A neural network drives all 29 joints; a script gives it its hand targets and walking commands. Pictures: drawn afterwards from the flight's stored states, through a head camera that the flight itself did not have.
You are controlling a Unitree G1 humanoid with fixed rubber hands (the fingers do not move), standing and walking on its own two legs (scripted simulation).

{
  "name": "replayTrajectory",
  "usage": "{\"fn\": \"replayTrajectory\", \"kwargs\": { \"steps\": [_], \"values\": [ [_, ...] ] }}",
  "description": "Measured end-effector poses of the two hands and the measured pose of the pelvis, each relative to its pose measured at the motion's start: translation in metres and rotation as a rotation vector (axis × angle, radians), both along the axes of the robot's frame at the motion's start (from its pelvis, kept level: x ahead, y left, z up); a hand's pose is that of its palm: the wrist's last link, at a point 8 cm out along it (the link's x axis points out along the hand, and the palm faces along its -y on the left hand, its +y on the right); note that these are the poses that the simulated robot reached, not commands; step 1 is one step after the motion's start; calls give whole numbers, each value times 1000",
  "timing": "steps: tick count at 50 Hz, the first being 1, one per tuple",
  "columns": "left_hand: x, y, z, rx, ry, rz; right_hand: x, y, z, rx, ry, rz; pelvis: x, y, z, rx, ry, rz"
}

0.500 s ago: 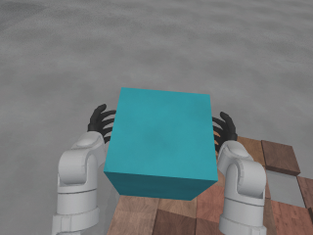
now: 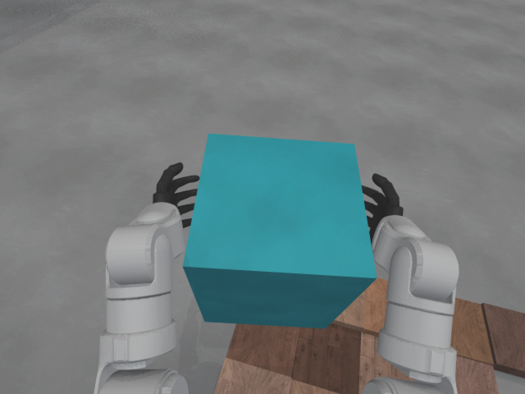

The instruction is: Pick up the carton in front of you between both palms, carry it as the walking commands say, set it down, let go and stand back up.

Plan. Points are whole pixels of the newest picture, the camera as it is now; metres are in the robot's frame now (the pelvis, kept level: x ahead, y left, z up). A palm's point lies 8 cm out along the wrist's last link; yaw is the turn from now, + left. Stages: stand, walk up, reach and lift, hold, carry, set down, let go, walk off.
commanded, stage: carry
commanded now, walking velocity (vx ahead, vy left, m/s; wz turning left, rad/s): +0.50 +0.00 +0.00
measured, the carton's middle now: (272, 240) +0.35 +0.02 +0.06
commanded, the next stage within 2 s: none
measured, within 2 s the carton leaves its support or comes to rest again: neither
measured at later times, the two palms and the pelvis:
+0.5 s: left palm (184, 93) +0.59 +0.21 +0.16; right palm (346, 119) +0.57 -0.09 +0.15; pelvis +0.32 +0.08 +0.00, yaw -9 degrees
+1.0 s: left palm (212, 55) +0.87 +0.21 +0.11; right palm (328, 67) +0.88 -0.09 +0.10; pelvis +0.55 +0.04 +0.01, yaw -3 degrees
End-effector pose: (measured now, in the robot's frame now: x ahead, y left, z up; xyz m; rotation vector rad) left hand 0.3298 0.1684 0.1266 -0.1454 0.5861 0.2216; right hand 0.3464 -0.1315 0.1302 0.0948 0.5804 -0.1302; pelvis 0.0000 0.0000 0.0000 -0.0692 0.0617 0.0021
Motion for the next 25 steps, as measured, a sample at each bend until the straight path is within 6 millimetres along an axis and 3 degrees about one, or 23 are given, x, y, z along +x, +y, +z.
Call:
{"fn": "replayTrajectory", "kwargs": {
  "steps": [6, 14, 17, 21, 25],
  "values": [
    [45, 17, -10, -39, 61, 59, 56, 19, -11, 57, 65, 0, 67, 2, 24, 27, 20, 25],
    [122, 29, 33, -10, -56, 40, 129, 30, 28, 7, -60, 33, 172, 26, 42, 67, 40, 26],
    [155, 38, 41, 11, -82, 10, 156, 38, 35, -10, -87, 24, 220, 40, 36, 59, 25, 31],
    [201, 48, 36, 16, -95, -30, 195, 48, 36, -18, -99, -2, 278, 59, 21, 88, -10, -20],
    [260, 37, 29, 55, -121, -151, 221, 38, 22, 13, -118, -121, 324, 78, -1, 0, 16, -161]
  ]
}}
